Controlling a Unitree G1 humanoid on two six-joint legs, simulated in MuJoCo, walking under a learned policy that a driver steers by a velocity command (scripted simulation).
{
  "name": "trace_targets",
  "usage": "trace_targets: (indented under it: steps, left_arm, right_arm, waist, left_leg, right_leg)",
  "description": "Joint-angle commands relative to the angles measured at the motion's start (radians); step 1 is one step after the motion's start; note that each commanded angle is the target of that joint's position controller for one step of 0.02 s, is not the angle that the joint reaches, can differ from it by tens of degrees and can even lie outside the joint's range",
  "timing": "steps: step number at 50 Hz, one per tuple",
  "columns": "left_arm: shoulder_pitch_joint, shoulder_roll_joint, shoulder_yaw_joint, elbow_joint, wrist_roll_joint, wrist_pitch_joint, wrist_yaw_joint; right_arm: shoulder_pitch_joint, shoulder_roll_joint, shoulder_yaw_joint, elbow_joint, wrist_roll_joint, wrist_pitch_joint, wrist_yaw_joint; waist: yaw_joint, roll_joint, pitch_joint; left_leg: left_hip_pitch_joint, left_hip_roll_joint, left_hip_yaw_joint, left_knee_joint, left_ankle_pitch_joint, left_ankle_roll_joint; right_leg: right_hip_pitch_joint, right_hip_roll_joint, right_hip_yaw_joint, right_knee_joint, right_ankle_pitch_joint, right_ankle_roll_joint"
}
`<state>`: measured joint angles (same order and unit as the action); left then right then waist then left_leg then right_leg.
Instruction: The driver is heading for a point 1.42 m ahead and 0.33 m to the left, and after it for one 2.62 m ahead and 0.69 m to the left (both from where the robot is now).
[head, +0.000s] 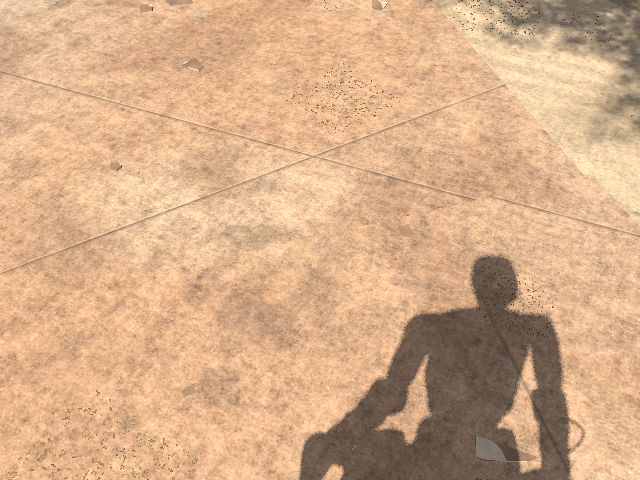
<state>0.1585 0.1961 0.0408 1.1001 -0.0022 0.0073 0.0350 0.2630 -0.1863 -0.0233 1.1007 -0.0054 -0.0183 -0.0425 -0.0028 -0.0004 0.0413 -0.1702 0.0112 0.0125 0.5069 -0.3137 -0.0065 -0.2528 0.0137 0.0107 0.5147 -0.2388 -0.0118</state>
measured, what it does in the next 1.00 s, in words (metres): stands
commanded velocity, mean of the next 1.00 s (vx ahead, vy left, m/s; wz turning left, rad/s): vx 0.00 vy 0.00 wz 0.00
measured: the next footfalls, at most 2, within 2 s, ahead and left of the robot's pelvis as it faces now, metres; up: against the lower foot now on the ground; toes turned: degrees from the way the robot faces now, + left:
left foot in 2.00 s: +0.46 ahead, +0.11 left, +0.00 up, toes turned +14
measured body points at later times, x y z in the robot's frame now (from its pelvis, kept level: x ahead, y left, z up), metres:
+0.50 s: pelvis +0.00 +0.01 +0.00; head +0.01 +0.01 +0.45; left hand +0.04 +0.25 -0.16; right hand -0.01 -0.23 -0.16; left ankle -0.03 +0.12 -0.74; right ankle +0.02 -0.11 -0.74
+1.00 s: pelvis +0.00 +0.01 +0.00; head +0.02 +0.01 +0.45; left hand +0.02 +0.25 -0.16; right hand -0.01 -0.22 -0.16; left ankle -0.03 +0.12 -0.74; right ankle +0.02 -0.11 -0.74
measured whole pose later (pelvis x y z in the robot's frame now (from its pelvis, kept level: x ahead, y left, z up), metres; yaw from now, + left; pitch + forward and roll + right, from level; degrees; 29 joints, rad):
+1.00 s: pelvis +0.00 +0.01 +0.00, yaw +0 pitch -1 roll +0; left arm 0.22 0.18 0.02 1.12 -0.01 0.00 0.04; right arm 0.33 -0.16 -0.01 1.08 0.00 -0.02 -0.04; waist 0.00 0.00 0.04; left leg -0.17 0.00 0.02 0.50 -0.31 0.01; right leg -0.26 0.00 0.02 0.51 -0.24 0.01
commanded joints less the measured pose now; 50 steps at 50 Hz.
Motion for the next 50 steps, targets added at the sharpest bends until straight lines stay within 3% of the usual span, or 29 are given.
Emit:
trace_targets:
  steps: [1, 50]
  left_arm:
    - [0.01, 0.098, 0.013, -0.024, 0.0, -0.007, 0.003]
    - [0.105, 0.071, -0.004, 0.006, -0.003, -0.007, 0.013]
  right_arm:
    - [0.058, -0.09, -0.013, -0.017, 0.0, -0.006, -0.003]
    - [0.153, -0.056, -0.004, -0.027, 0.005, -0.009, 0.001]
  waist:
    - [0.001, 0.001, -0.001]
    - [0.005, 0.005, 0.016]
  left_leg:
    - [-0.091, 0.019, -0.016, -0.105, 0.086, 0.019]
    - [-0.097, 0.013, -0.022, -0.117, 0.12, 0.034]
  right_leg:
    - [0.057, -0.039, 0.039, -0.083, 0.113, -0.034]
    - [0.053, -0.036, 0.025, -0.073, 0.144, -0.015]
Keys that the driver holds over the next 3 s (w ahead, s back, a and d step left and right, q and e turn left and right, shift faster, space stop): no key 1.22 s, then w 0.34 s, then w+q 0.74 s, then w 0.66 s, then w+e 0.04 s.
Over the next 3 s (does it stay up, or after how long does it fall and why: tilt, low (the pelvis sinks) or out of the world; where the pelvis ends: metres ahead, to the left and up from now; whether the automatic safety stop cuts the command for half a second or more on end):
stays up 0.82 0.21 -0.01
